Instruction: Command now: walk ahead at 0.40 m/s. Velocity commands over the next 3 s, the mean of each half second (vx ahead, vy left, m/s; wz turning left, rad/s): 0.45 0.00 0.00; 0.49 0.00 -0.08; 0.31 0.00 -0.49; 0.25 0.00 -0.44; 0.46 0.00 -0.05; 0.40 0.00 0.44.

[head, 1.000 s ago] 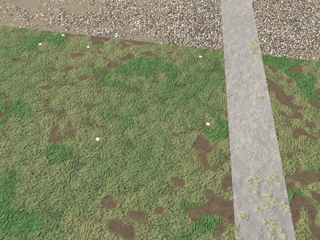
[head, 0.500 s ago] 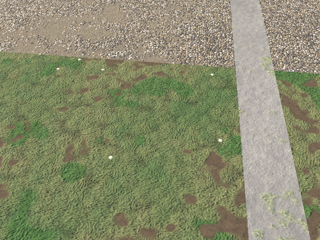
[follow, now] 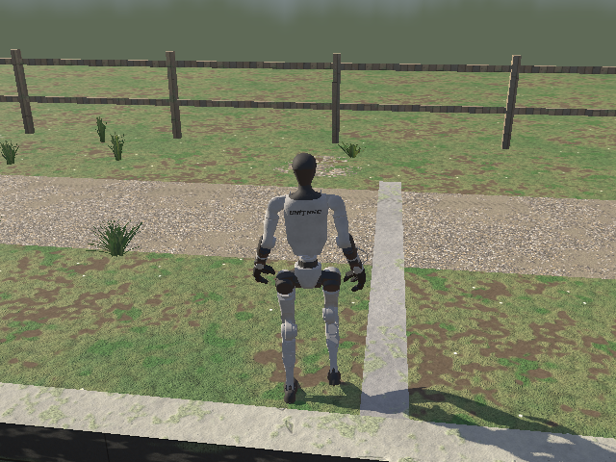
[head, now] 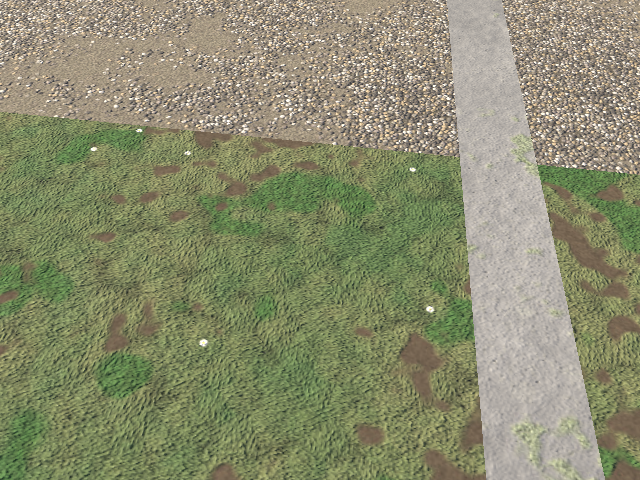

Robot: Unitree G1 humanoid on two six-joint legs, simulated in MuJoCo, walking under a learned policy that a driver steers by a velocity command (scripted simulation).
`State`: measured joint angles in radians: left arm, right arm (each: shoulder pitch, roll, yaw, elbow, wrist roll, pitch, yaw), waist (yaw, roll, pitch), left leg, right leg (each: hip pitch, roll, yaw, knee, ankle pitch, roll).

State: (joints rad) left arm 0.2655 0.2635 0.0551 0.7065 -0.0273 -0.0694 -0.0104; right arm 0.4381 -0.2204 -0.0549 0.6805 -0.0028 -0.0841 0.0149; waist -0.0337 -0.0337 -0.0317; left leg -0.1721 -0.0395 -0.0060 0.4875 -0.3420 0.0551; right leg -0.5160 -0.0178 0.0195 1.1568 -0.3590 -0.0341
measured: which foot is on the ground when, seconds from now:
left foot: down 0.00-0.32, up 0.34-0.84, down 0.86-1.00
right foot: up 0.00-0.28, down 0.30-0.88, up 0.90-1.00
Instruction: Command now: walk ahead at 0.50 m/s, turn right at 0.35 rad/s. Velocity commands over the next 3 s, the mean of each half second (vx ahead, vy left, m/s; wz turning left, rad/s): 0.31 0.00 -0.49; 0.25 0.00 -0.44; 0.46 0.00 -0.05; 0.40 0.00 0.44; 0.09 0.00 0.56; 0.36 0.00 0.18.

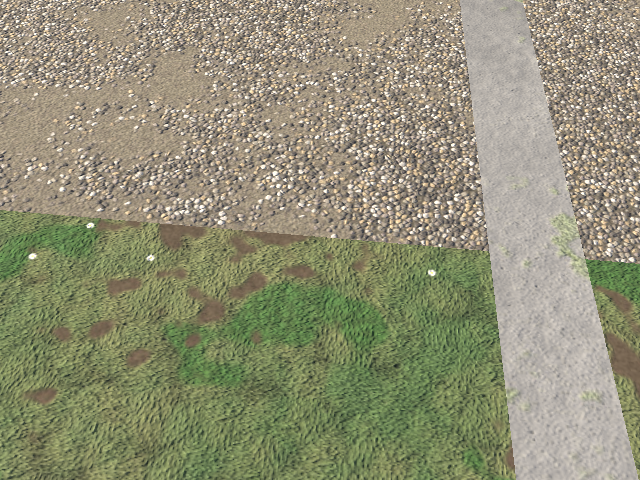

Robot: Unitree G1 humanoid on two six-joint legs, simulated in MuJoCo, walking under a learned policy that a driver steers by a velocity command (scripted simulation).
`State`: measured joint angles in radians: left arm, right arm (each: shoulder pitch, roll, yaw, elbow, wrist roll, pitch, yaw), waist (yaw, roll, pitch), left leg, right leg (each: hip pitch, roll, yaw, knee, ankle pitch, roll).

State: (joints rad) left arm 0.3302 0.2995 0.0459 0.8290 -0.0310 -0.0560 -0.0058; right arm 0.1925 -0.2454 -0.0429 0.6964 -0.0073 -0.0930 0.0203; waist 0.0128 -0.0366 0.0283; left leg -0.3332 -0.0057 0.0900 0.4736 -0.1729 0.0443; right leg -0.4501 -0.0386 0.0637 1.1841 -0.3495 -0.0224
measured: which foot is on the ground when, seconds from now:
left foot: down 0.00-0.34, up 0.36-0.84, down 0.86-1.00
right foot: up 0.00-0.34, down 0.36-0.86, up 0.88-1.00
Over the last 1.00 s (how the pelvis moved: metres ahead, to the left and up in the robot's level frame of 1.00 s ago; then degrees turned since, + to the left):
0.54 -0.01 0.00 -4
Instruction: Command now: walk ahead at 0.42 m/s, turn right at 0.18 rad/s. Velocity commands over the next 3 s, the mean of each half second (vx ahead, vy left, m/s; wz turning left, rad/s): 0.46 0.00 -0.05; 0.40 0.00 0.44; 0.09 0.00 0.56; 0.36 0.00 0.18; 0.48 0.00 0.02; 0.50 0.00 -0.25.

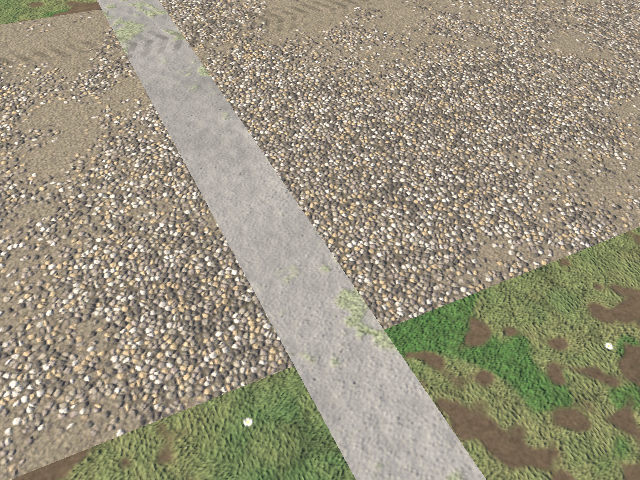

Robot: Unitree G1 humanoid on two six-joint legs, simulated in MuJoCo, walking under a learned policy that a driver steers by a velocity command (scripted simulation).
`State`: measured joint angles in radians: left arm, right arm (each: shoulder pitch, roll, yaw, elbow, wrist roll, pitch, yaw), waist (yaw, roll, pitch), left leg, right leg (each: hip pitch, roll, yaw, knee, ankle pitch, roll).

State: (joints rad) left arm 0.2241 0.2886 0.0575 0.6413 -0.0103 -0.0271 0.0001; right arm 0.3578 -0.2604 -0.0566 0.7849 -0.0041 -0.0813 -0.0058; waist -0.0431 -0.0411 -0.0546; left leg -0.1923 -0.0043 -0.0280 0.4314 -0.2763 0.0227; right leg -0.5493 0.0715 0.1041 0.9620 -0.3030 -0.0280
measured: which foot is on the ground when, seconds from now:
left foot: down 0.00-0.32, up 0.34-0.82, down 0.84-1.00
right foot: up 0.00-0.28, down 0.30-0.82, up 0.84-1.00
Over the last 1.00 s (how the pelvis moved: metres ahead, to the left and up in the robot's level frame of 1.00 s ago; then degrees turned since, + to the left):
0.33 -0.04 0.01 -29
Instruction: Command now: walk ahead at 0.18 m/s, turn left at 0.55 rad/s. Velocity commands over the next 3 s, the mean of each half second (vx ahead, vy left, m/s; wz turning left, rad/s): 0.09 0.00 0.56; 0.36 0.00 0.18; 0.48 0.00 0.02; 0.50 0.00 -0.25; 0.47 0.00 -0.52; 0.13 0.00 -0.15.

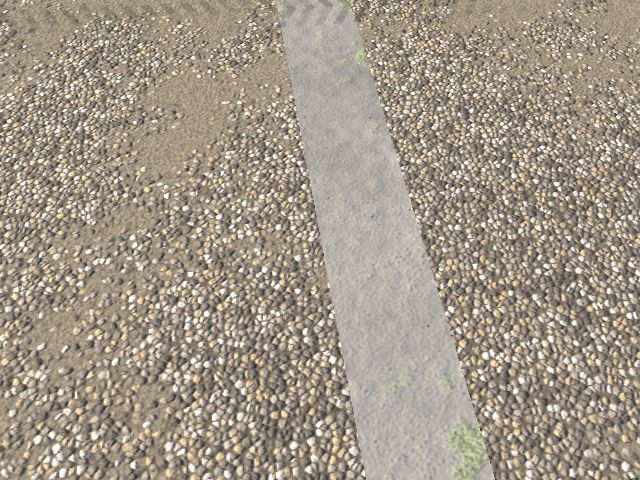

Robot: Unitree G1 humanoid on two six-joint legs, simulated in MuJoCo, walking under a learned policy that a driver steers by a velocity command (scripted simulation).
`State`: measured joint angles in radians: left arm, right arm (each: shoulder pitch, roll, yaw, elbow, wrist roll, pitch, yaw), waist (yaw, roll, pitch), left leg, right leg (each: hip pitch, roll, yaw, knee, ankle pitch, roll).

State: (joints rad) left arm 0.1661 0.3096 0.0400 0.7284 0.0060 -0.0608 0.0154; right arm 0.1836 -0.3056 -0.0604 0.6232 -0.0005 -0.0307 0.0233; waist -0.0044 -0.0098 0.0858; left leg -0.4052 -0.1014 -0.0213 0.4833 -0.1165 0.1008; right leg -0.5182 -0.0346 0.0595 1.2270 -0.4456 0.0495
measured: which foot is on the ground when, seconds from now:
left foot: down 0.00-0.34, up 0.36-0.68, down 0.70-1.00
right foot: up 0.00-0.30, down 0.32-0.70, up 0.72-1.00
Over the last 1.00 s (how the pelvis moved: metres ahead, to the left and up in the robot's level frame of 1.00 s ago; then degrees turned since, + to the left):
0.48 0.01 -0.01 16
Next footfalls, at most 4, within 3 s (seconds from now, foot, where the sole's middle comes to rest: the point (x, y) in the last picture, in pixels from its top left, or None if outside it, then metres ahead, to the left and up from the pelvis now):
0.32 right None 0.22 -0.14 -0.77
0.70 left None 0.13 0.10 -0.77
1.14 right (328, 414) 0.53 0.00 -0.77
1.68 left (177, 333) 0.72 0.33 -0.77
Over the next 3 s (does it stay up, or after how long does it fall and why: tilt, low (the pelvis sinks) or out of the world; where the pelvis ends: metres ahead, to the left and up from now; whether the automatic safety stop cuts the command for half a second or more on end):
stays up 1.17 0.24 0.00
